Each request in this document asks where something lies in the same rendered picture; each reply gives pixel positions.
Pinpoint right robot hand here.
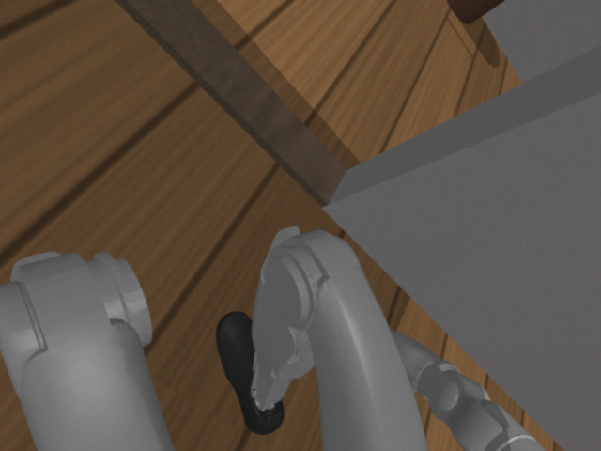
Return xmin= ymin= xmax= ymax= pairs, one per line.
xmin=392 ymin=331 xmax=442 ymax=393

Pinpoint right robot arm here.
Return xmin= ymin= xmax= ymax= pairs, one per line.
xmin=417 ymin=361 xmax=546 ymax=451

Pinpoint right robot foot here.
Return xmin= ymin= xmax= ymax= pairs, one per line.
xmin=216 ymin=311 xmax=284 ymax=435

